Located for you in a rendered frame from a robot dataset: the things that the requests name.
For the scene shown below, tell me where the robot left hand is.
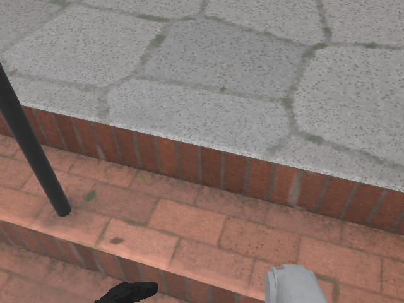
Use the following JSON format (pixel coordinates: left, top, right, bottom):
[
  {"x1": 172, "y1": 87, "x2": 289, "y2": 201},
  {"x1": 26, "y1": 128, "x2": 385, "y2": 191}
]
[{"x1": 94, "y1": 282, "x2": 158, "y2": 303}]

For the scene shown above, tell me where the robot right thigh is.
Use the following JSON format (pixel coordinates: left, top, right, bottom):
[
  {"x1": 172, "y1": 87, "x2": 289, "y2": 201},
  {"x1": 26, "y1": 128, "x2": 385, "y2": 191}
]
[{"x1": 264, "y1": 264, "x2": 328, "y2": 303}]

